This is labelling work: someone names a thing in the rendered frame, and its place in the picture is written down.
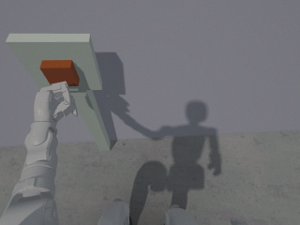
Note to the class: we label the left robot upper arm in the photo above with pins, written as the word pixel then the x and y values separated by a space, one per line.
pixel 36 212

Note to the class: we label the robot left shin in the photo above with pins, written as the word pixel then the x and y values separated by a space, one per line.
pixel 117 200

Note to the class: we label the robot right thigh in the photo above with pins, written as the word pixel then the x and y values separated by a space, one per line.
pixel 178 216

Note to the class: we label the panel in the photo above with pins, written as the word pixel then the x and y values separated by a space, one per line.
pixel 32 49

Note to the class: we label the left robot forearm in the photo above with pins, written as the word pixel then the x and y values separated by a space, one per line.
pixel 39 169

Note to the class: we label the robot left hand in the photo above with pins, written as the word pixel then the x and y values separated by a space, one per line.
pixel 49 109

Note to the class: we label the button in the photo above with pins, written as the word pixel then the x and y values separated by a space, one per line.
pixel 57 71

